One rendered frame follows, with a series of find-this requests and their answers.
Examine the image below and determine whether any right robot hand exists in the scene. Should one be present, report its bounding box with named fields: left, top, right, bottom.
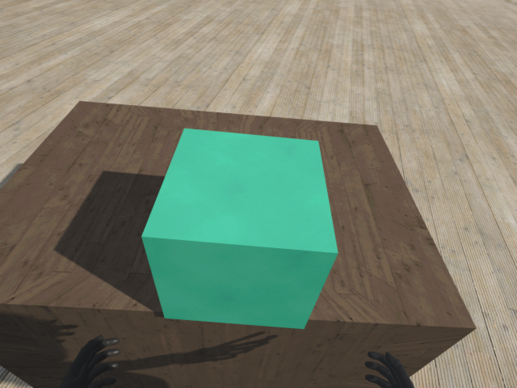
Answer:
left=365, top=352, right=414, bottom=388

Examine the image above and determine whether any pedestal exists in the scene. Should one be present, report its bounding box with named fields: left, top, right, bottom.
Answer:
left=0, top=101, right=477, bottom=388

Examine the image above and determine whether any left robot hand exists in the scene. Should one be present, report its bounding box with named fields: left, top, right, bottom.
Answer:
left=60, top=335, right=121, bottom=388

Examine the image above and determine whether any carton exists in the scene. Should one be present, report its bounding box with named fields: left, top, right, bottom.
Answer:
left=141, top=129, right=338, bottom=329

